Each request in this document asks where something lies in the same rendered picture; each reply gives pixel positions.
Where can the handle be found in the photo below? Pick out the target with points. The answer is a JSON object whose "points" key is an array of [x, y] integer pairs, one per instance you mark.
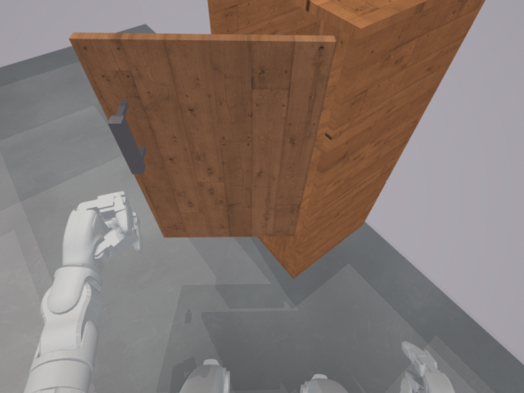
{"points": [[124, 138]]}

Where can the left robot thigh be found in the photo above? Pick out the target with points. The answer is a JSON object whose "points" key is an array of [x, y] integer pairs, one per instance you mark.
{"points": [[208, 378]]}

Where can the cupboard door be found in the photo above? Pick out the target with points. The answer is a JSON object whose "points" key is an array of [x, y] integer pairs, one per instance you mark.
{"points": [[229, 123]]}

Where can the robot right hand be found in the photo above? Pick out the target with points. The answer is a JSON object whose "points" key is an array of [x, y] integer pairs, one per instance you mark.
{"points": [[433, 380]]}

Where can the robot left hand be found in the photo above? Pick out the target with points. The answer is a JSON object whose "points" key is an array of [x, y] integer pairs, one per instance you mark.
{"points": [[85, 230]]}

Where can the left robot forearm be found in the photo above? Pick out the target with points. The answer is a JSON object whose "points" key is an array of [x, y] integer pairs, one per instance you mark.
{"points": [[65, 357]]}

